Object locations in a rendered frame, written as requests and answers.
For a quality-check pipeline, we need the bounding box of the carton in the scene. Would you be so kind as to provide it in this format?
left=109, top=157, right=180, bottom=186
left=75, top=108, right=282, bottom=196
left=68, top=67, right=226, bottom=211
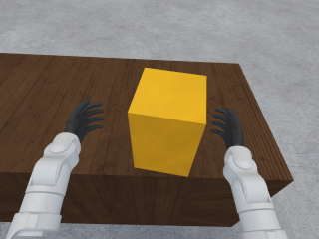
left=128, top=68, right=207, bottom=177

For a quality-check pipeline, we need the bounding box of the left robot forearm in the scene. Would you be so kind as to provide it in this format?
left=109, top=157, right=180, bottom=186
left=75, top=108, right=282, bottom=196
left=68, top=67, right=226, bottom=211
left=5, top=132, right=81, bottom=239

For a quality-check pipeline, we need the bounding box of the pedestal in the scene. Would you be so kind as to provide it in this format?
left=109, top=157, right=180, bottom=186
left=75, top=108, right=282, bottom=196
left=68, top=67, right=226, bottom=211
left=0, top=53, right=294, bottom=227

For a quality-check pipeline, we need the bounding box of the robot right hand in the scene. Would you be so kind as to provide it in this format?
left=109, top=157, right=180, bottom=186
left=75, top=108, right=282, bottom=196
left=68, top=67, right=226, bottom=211
left=210, top=108, right=245, bottom=151

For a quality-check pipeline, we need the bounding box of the right robot forearm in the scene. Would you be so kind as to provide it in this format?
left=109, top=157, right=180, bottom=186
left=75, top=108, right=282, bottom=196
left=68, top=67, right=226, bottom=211
left=222, top=145, right=288, bottom=239

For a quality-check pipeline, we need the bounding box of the robot left hand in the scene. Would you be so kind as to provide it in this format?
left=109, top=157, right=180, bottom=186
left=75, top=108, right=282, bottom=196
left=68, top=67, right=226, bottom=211
left=64, top=99, right=104, bottom=143

